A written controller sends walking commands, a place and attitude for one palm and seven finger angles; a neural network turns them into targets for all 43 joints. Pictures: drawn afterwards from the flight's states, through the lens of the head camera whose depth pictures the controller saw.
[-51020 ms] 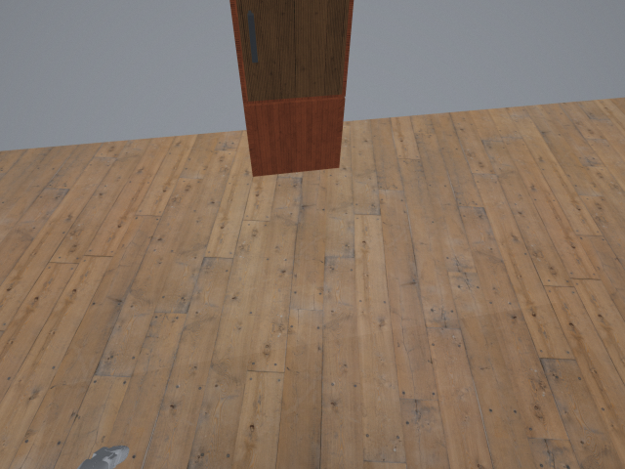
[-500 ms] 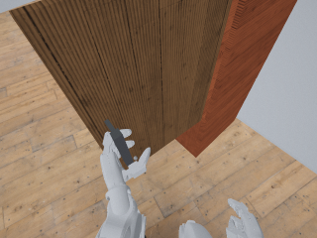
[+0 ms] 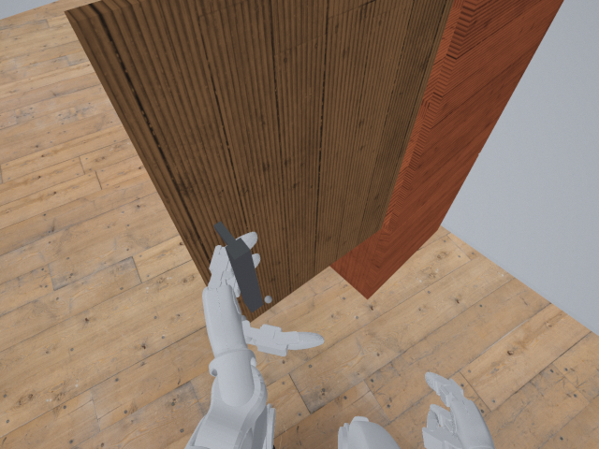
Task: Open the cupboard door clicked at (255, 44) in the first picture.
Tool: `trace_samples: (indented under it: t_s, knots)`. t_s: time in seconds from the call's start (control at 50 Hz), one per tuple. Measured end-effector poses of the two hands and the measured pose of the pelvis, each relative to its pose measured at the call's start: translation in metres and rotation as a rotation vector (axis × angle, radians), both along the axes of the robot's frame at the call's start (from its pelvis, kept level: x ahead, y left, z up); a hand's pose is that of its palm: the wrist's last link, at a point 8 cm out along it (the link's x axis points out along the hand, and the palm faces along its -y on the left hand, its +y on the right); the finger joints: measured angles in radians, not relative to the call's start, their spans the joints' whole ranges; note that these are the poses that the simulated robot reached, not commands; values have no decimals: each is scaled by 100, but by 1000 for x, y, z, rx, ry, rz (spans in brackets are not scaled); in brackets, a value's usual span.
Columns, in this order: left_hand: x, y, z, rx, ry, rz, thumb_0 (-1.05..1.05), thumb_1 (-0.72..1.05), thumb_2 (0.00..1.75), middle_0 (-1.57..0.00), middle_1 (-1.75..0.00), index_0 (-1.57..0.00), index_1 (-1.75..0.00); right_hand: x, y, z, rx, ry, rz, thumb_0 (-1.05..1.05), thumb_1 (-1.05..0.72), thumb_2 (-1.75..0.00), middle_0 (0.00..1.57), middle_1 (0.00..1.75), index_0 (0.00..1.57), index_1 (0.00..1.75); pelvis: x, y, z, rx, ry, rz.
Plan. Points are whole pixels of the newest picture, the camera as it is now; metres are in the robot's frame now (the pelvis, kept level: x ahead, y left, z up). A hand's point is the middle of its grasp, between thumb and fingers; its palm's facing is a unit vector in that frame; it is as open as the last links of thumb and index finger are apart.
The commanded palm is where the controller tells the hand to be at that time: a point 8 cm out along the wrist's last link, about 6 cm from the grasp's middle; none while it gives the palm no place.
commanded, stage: slide the hand sideways off the handle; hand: left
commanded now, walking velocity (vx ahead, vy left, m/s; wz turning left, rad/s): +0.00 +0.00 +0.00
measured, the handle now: (239, 269) +0.35 +0.10 +0.03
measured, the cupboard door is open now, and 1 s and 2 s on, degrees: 84 88 88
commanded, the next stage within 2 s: draw the hand back to the body in 1.28 s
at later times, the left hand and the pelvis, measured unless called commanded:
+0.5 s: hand (268, 332) +0.26 +0.06 +0.03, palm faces -0.10 -0.99 +0.05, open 15.9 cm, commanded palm +0.23 +0.12 +0.02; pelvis +0.00 +0.02 -0.01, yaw -2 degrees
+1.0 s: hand (233, 363) +0.23 +0.09 +0.02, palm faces -0.06 -1.00 +0.00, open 16.0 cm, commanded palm +0.19 +0.17 +0.02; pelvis +0.00 +0.01 -0.02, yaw -1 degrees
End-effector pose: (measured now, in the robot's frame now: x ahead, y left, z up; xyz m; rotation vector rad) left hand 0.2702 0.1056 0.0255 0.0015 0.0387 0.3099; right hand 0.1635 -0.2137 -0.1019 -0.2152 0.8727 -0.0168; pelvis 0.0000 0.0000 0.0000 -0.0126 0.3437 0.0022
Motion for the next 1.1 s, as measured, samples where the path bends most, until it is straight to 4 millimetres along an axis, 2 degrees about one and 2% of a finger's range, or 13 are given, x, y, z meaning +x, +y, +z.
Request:
trace_samples:
  t_s: [0.12,0.24,0.3,0.38,0.5,0.66,0.78,0.96,1.1]
  knots:
    - [-2,3,-1,13,-5,-25,-1,-50,30,-41,-65,-42,-67,2,8,0,9,-14,14,1,-91,-90,20,30,20,30,-3,5,-2,-6,-2,2]
    - [-11,14,-2,82,-50,-401,-1,-49,30,-30,-47,-24,-49,-5,6,-3,7,-8,-8,1,-91,-90,20,30,21,30,-7,10,-8,-12,-4,7]
    - [-13,14,-2,18,-42,-476,-2,-50,30,-25,-40,-19,-42,-10,4,-3,5,-6,-39,1,-91,-90,20,30,21,30,-9,15,-8,-19,-16,2]
    - [-15,11,-1,-63,-23,-439,-2,-50,30,-18,-36,-22,-38,-15,4,0,5,-4,-61,1,-91,-90,20,30,20,30,-8,21,-6,-16,-17,-12]
    - [-23,7,0,-57,-34,-408,-1,-50,30,-19,-38,-23,-36,-14,8,5,10,-12,-59,1,-91,-90,20,30,20,30,-5,23,-8,-8,-4,-26]
    - [-46,25,-1,-4,-35,-381,-1,-50,30,-20,-34,-20,-33,2,16,2,27,-23,-31,1,-91,-90,20,30,20,30,-2,21,-12,-10,-5,-22]
    - [-53,35,-1,-7,-25,-387,-1,-50,30,-20,-33,-21,-33,14,19,2,32,-52,-20,1,-91,-90,20,30,20,30,-1,18,-13,-13,-1,-17]
    - [-59,41,0,-7,-12,-380,-1,-50,30,-21,-32,-22,-33,21,8,2,23,-74,-30,1,-91,-90,20,30,21,30,2,10,-16,-8,8,-17]
    - [-73,54,1,10,19,-352,-1,-50,30,-21,-32,-22,-34,19,-6,1,11,-78,-56,1,-91,-90,20,30,21,30,4,2,-16,-3,5,-17]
